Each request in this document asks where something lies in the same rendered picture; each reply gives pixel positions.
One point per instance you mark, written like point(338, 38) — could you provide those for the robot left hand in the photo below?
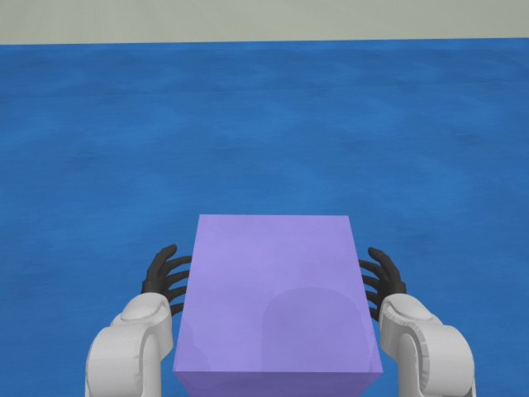
point(157, 282)

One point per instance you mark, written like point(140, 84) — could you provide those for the carton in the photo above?
point(275, 306)

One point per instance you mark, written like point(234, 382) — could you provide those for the robot right hand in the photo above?
point(389, 280)

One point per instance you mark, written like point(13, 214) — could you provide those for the robot left forearm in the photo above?
point(124, 359)

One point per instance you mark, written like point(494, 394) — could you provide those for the robot right forearm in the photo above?
point(434, 360)

